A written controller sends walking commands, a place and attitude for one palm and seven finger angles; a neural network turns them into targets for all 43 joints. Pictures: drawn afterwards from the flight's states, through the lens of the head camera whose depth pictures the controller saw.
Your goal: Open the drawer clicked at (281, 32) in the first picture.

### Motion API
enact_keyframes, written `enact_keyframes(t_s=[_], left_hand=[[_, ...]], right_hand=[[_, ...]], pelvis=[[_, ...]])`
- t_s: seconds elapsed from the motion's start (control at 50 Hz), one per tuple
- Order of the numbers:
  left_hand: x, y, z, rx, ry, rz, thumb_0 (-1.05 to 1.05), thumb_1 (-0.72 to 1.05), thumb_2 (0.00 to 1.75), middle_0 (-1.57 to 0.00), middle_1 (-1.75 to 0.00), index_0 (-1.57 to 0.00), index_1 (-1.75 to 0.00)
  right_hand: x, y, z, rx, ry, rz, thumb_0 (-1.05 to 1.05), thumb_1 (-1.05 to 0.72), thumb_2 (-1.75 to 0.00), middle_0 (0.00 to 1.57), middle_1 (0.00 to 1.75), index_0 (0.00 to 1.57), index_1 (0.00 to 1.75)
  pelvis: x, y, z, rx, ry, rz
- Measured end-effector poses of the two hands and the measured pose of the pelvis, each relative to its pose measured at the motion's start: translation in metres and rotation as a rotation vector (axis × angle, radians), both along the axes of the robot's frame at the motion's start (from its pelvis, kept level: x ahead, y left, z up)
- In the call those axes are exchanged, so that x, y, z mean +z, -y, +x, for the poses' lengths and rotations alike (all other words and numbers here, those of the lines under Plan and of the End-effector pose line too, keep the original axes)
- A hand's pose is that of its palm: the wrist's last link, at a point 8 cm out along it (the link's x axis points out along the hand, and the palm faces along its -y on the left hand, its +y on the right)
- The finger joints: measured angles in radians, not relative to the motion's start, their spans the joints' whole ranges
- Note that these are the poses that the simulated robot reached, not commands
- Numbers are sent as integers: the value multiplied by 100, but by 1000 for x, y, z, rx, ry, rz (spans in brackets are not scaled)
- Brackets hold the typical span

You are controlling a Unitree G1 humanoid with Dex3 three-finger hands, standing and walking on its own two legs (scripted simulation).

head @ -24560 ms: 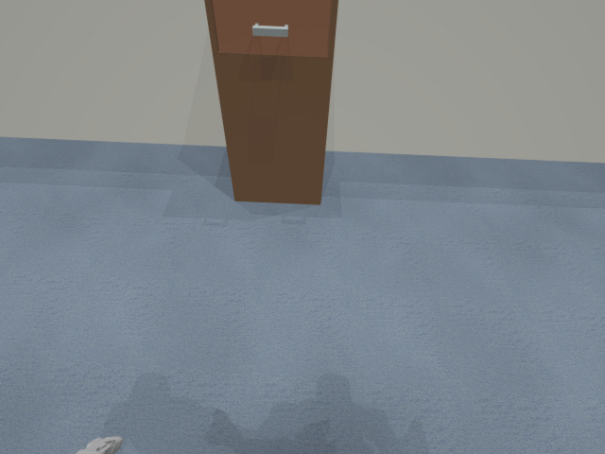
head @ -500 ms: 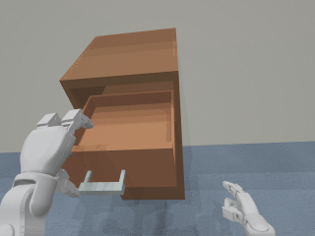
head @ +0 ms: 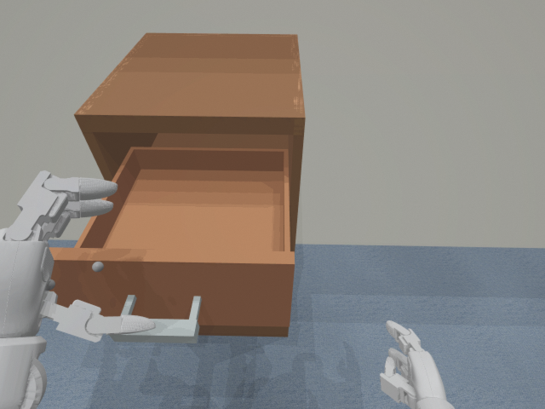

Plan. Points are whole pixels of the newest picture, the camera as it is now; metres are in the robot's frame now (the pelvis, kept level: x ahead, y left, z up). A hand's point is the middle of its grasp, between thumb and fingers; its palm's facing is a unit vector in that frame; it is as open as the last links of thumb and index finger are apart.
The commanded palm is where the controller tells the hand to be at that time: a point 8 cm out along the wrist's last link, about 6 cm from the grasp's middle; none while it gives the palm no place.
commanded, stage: draw the hand back to the body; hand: left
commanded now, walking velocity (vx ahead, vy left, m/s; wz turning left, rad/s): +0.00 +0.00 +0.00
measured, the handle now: (159, 316) +0.22 +0.20 +0.04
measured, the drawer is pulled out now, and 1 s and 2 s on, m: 0.29 0.29 0.29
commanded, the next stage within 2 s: step back with the hand held close in 0.78 s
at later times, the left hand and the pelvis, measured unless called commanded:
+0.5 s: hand (62, 238) +0.21 +0.24 +0.22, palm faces +0.45 -0.79 -0.42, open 9.3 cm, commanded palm +0.15 +0.29 +0.23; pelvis +0.02 +0.01 +0.00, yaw +0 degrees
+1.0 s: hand (50, 248) +0.20 +0.25 +0.22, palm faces +0.46 -0.78 -0.43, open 7.4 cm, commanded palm +0.13 +0.29 +0.23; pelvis +0.00 +0.00 +0.00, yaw +1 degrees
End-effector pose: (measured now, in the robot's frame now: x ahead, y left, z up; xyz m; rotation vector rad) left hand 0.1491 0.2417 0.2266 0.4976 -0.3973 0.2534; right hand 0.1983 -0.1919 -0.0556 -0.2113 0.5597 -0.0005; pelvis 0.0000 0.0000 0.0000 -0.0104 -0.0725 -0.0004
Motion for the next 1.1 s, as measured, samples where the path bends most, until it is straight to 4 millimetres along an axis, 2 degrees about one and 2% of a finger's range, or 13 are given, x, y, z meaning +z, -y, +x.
enact_keyframes(t_s=[0.1,0.22,0.3,0.48,0.58,0.68,0.92,1.0,1.1], left_hand=[[11,-17,4,63,98,-27,-1,-22,42,-29,-102,-30,-102],[2,-18,19,54,44,-40,-1,-3,51,-27,-89,-28,-89],[0,-20,22,52,5,-13,-1,11,56,-26,-81,-27,-80],[10,-36,16,126,24,21,0,42,70,-24,-61,-25,-60],[3,-44,13,169,10,-18,0,59,77,-23,-49,-23,-49],[-2,-40,10,163,-3,-46,1,75,84,-22,-39,-22,-39],[6,-40,4,160,26,-20,1,88,90,-21,-31,-21,-31],[8,-45,4,150,25,30,1,89,90,-21,-30,-21,-30],[-2,-45,2,102,-29,52,1,89,90,-21,-30,-21,-30]], right_hand=[[-16,7,-13,-21,-66,-13,2,-90,-90,20,30,20,30],[-26,12,-17,-51,-108,-7,2,-90,-90,20,30,20,30],[-24,13,-11,-67,-97,-2,2,-90,-90,20,30,20,30],[-16,8,12,-56,-52,12,2,-90,-90,20,30,20,30],[-13,6,18,-37,-45,9,2,-90,-90,20,30,20,30],[-10,5,18,-24,-35,2,2,-90,-90,20,30,20,30],[-14,8,1,-35,-60,10,2,-90,-90,20,30,20,30],[-15,15,-9,-57,-96,-4,2,-90,-90,20,30,21,30],[-17,28,-27,-111,-143,-47,2,-90,-90,20,30,21,30]], pelvis=[[0,-3,8,7,2,-4],[1,-7,14,0,-13,2],[1,-8,18,-5,-21,2],[2,-8,21,0,-24,1],[2,-6,19,7,-21,0],[3,-6,17,10,-18,0],[3,-3,10,10,-10,-1],[3,-4,4,22,-52,-10],[2,-12,-7,20,-92,-12]])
